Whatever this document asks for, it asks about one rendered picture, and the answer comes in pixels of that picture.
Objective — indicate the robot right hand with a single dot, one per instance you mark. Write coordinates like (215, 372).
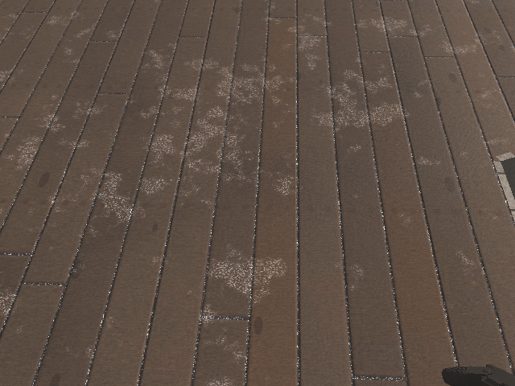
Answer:
(477, 376)

